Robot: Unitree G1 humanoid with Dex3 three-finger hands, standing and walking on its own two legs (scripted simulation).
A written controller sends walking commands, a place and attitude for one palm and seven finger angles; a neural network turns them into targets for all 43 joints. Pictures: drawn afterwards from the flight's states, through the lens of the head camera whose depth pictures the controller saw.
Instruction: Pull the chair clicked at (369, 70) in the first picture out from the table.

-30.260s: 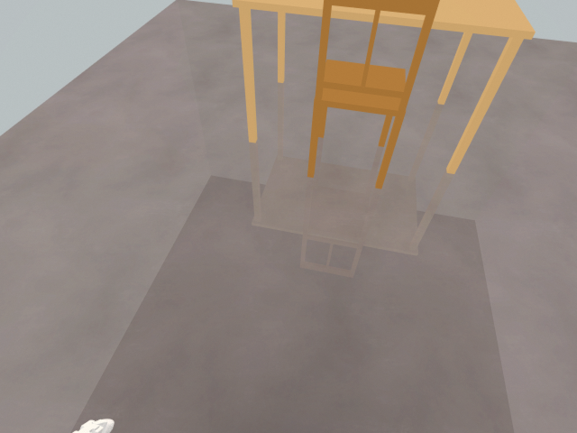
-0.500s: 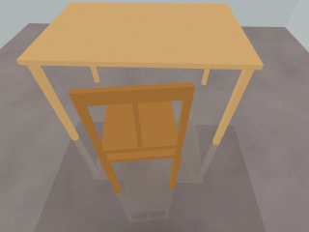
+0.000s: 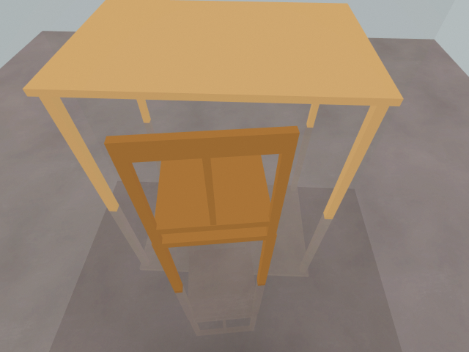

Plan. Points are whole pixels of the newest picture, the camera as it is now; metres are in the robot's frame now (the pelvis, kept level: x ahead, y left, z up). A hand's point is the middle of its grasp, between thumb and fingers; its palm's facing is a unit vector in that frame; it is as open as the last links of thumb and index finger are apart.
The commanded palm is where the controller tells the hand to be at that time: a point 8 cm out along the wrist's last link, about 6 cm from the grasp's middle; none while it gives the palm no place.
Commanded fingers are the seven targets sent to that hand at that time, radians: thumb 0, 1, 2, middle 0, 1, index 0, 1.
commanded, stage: look to check the result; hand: left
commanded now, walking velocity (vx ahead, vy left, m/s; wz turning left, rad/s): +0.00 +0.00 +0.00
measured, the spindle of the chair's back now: (210, 193) +0.49 +0.09 -0.10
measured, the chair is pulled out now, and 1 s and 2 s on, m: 0.16 0.16 0.16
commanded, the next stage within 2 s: come to a stop and stand still in 0.26 s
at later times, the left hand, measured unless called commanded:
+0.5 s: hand out of the picture +0.01 +0.18 -0.18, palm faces +0.02 -0.98 -0.22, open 7.3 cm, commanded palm none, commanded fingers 0.00 0.90 0.90 -0.20 -0.30 -0.20 -0.30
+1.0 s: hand out of the picture -0.05 +0.21 -0.18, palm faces +0.05 -0.98 -0.19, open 7.4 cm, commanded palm none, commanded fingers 0.00 0.90 0.90 -0.20 -0.30 -0.20 -0.30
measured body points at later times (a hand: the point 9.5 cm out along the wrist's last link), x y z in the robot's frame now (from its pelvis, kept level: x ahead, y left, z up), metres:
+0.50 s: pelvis +0.00 +0.01 +0.00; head +0.02 +0.00 +0.45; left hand +0.01 +0.23 -0.16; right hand +0.01 -0.22 -0.16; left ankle -0.03 +0.12 -0.74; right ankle -0.01 -0.12 -0.74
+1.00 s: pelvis -0.03 +0.03 +0.00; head -0.03 +0.04 +0.45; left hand -0.05 +0.26 -0.17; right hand -0.01 -0.19 -0.16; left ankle -0.03 +0.12 -0.74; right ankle -0.01 -0.12 -0.74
